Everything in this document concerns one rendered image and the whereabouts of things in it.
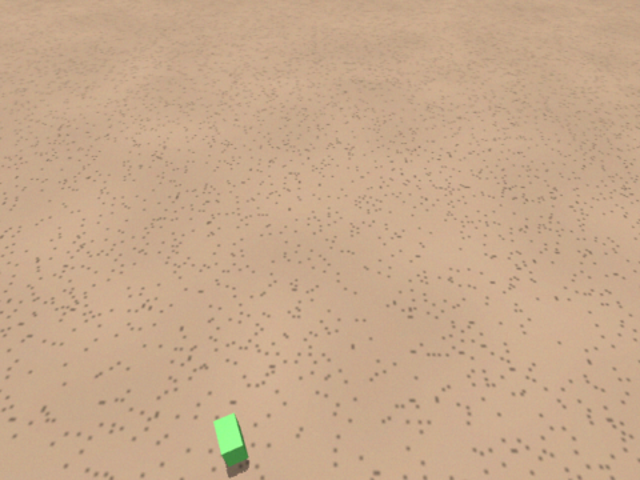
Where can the carton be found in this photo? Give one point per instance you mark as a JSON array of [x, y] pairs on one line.
[[230, 440]]

